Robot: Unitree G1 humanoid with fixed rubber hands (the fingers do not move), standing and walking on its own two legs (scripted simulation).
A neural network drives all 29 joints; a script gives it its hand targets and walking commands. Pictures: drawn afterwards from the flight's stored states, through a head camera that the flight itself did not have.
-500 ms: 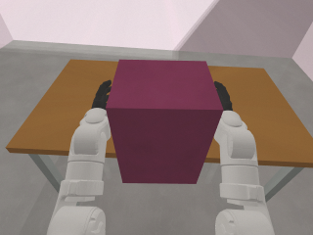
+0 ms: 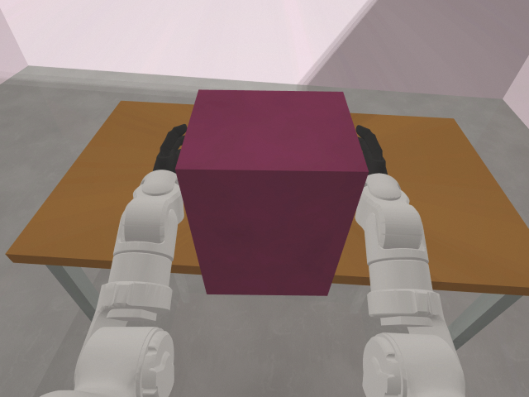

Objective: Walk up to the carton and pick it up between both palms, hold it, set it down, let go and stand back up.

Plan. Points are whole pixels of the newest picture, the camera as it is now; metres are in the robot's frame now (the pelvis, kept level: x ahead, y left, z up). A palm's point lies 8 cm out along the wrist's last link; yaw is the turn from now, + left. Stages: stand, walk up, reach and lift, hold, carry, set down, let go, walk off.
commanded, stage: hold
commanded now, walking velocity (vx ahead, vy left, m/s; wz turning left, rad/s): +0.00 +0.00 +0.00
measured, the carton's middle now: (268, 202) +0.38 +0.01 +0.12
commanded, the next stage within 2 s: none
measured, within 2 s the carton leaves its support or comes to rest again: neither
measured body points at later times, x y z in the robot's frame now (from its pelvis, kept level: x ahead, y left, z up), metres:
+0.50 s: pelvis -0.02 +0.01 +0.00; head -0.04 +0.01 +0.45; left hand +0.34 +0.15 +0.17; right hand +0.33 -0.14 +0.17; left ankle +0.02 +0.11 -0.75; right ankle +0.01 -0.11 -0.75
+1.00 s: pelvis -0.02 +0.01 +0.00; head -0.04 +0.01 +0.45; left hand +0.38 +0.16 +0.15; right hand +0.39 -0.13 +0.16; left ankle +0.02 +0.11 -0.75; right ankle +0.01 -0.11 -0.75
